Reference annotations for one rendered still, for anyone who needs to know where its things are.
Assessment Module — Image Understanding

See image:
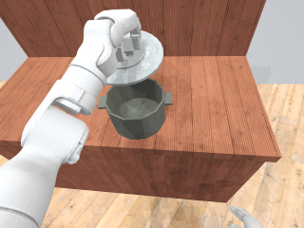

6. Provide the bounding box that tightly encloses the table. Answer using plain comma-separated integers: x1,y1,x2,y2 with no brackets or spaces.
0,0,282,203

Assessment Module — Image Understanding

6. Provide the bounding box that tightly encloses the left robot hand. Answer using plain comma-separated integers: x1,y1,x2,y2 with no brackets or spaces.
94,9,142,63

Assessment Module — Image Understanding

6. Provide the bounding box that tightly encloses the lid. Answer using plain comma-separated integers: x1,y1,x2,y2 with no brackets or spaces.
106,30,163,86

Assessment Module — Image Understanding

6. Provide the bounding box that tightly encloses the left robot forearm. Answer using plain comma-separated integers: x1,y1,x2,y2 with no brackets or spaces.
21,14,124,147

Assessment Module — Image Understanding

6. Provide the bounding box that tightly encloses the right robot hand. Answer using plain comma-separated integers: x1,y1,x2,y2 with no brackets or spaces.
230,205,262,228

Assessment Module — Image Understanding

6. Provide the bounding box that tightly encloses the knob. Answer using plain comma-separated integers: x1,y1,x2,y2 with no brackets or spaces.
122,37,134,56

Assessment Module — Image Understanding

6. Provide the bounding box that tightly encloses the pot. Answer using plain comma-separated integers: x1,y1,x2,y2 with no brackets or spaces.
98,78,173,140

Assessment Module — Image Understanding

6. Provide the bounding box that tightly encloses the left robot upper arm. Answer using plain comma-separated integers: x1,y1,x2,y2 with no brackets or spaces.
0,105,89,228

